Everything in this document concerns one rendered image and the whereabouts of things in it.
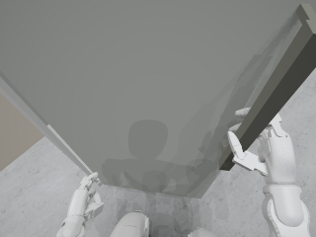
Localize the robot left hand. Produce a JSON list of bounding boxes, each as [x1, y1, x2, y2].
[[66, 172, 104, 222]]

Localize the robot right hand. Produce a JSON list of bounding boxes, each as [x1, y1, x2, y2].
[[227, 107, 296, 185]]

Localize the robot right forearm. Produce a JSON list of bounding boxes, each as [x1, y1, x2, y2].
[[262, 184, 311, 237]]

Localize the handle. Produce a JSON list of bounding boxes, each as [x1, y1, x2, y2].
[[218, 3, 316, 171]]

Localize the robot left forearm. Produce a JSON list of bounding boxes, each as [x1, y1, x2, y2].
[[56, 215, 86, 237]]

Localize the fridge door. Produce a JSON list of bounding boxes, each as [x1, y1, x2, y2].
[[0, 0, 316, 199]]

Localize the left robot thigh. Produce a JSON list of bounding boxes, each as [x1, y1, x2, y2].
[[110, 212, 149, 237]]

